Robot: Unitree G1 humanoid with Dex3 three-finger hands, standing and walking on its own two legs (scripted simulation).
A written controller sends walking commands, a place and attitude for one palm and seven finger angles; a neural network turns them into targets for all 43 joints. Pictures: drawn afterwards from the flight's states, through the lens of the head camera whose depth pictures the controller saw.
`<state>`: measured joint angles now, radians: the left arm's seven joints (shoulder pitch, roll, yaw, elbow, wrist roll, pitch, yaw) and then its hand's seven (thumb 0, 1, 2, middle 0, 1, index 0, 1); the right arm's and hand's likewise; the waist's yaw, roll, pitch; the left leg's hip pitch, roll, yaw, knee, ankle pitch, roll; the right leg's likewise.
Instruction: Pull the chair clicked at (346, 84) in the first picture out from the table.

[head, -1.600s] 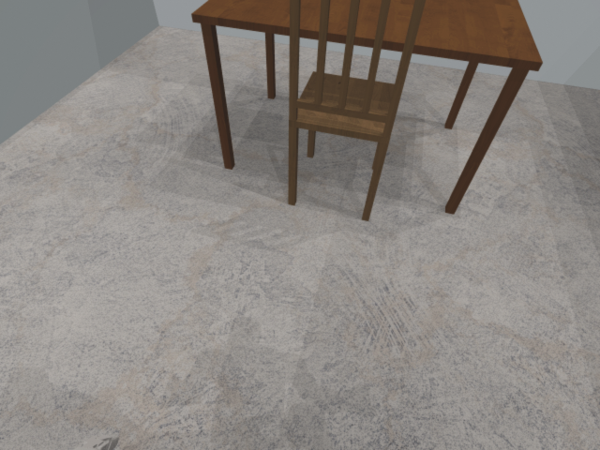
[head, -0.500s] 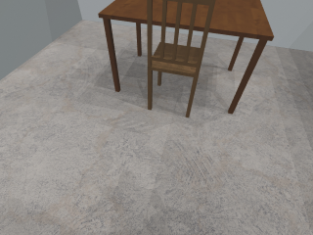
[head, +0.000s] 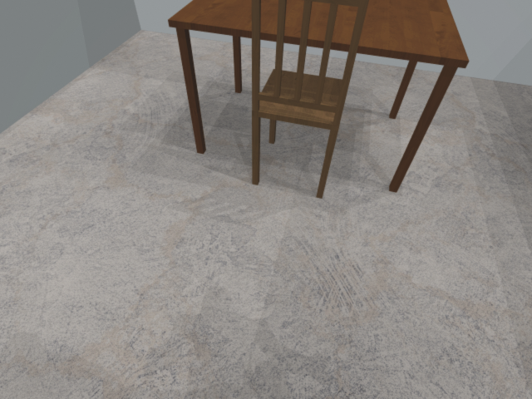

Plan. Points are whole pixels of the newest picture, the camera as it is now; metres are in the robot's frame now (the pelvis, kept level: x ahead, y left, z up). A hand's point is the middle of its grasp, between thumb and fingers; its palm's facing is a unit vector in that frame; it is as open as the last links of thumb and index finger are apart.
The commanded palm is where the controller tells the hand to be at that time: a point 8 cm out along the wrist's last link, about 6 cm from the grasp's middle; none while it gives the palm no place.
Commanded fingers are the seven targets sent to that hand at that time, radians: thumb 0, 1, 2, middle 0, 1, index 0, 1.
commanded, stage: walk to a spot facing it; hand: left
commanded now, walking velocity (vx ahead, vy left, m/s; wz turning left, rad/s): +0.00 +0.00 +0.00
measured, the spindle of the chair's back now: (302, 55) +1.25 -0.06 -0.05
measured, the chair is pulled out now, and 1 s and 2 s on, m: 0.00 0.00 0.00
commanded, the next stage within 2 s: turn to face it in 1.14 s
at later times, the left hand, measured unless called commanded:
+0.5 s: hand out of the picture +0.11 +0.17 -0.19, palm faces -0.13 -0.98 -0.14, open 7.4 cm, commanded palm none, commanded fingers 0.00 0.90 0.90 -0.20 -0.30 -0.20 -0.30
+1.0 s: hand (202, 308) +0.33 +0.16 -0.21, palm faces -0.14 -0.98 -0.10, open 7.4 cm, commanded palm none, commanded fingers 0.00 0.90 0.90 -0.20 -0.30 -0.20 -0.30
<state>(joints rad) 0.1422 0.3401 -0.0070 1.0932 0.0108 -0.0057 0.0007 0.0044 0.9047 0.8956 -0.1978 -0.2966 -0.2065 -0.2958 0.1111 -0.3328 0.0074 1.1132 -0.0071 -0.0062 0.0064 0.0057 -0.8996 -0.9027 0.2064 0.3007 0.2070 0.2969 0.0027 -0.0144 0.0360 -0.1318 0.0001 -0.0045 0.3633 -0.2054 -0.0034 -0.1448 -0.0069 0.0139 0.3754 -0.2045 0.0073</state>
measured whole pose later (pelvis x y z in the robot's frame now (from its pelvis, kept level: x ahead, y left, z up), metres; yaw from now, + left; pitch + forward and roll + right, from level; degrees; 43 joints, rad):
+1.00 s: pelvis +0.32 -0.01 -0.02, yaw -12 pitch +0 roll -2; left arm 0.34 0.17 0.06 1.10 0.02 -0.02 -0.01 0.00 0.91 0.90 -0.20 -0.30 -0.20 -0.30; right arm 0.19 -0.14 -0.04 0.99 -0.03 -0.09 0.01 0.00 -0.91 -0.90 0.20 0.30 0.20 0.30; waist 0.00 -0.05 0.01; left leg -0.38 0.11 0.18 0.68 -0.29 0.04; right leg -0.25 -0.03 -0.04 0.93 -0.48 -0.02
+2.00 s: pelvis +0.61 -0.09 +0.00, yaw -14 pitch +0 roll +0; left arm 0.26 0.19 0.05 1.07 0.02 0.00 -0.01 0.00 0.92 0.90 -0.19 -0.30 -0.20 -0.29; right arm 0.35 -0.13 -0.03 1.09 -0.03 -0.04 -0.01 0.00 -0.91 -0.90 0.20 0.30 0.21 0.30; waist -0.03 -0.02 0.02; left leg -0.11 0.03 0.09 0.37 -0.27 0.01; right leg -0.38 -0.07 -0.09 0.74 -0.39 0.01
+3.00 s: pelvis +0.75 -0.17 -0.01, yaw -13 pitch -1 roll +2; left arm 0.19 0.17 0.03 1.03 0.02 0.00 0.04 0.00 0.91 0.90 -0.19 -0.30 -0.20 -0.30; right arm 0.18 -0.21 -0.06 1.05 -0.01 0.07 -0.02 0.00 -0.91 -0.90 0.20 0.30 0.20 0.30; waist -0.01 0.04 0.07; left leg -0.35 0.00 0.02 0.90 -0.49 -0.03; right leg -0.25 -0.03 -0.06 0.52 -0.26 -0.04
